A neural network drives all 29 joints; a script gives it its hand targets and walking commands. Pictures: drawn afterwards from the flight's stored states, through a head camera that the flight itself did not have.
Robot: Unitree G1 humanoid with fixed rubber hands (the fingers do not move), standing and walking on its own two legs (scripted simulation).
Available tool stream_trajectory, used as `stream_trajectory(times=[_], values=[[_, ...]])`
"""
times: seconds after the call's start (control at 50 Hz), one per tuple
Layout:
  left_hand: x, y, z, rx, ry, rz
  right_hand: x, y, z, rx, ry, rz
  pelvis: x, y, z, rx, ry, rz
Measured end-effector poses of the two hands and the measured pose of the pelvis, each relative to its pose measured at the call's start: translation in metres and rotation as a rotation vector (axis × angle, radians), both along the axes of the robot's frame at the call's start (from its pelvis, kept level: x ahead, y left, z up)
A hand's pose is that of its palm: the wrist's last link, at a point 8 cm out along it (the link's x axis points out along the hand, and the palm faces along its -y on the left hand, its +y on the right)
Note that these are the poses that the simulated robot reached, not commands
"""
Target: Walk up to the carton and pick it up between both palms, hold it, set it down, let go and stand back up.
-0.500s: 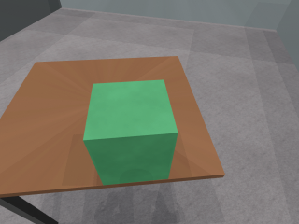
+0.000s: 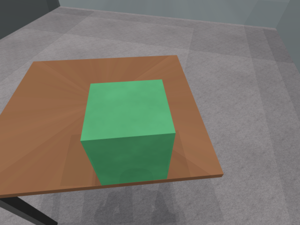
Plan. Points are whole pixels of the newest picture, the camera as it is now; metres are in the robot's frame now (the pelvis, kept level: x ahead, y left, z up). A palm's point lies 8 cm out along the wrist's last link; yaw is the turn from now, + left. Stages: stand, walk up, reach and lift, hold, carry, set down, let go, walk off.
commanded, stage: stand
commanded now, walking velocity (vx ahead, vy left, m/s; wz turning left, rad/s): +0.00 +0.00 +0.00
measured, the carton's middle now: (130, 134) +0.39 +0.05 +0.02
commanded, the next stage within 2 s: none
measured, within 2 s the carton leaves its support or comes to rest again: neither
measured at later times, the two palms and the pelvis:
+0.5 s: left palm out of the picture +0.08 +0.25 -0.11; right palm out of the picture +0.05 -0.26 -0.12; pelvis +0.00 +0.00 +0.00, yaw +0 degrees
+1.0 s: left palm out of the picture +0.08 +0.25 -0.11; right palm out of the picture +0.04 -0.25 -0.12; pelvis +0.01 +0.00 +0.00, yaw -1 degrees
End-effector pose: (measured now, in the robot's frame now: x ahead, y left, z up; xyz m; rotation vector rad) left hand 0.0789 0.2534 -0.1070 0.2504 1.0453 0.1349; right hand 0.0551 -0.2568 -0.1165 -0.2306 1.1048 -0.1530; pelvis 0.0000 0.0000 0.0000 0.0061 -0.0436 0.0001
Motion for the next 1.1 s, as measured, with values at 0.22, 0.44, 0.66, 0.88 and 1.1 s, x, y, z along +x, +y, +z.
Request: stream_trajectory(times=[0.22,0.44,0.66,0.88,1.1], values=[[-0.002,-0.001,-0.001,-0.001,0.014,0.005,-0.004,-0.001,-0.001,0.0,0.016,-0.008,0.001,-0.001,0.001,-0.001,0.002,-0.003],[-0.002,-0.001,-0.002,-0.002,0.027,0.007,-0.005,-0.001,-0.002,-0.001,0.028,-0.017,0.003,-0.001,0.001,-0.001,0.004,-0.007],[0.0,-0.001,-0.004,-0.003,0.039,0.007,-0.006,0.0,-0.002,-0.003,0.039,-0.027,0.006,0.0,0.002,-0.002,0.005,-0.013],[0.0,0.0,-0.005,-0.004,0.053,0.007,-0.009,0.001,-0.002,-0.003,0.052,-0.039,0.007,0.002,0.003,-0.002,0.005,-0.019],[-0.003,0.001,-0.007,-0.004,0.072,0.008,-0.014,0.003,-0.003,-0.002,0.069,-0.051,0.007,0.003,0.003,-0.002,0.005,-0.026]])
